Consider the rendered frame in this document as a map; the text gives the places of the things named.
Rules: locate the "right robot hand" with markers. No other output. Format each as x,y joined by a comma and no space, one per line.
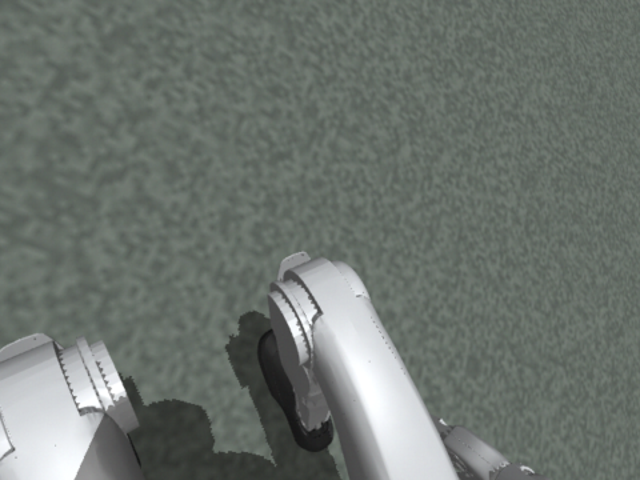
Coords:
470,453

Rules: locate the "right robot foot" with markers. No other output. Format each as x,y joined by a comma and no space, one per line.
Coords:
282,391

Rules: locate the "right robot arm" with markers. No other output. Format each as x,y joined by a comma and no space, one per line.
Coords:
519,471

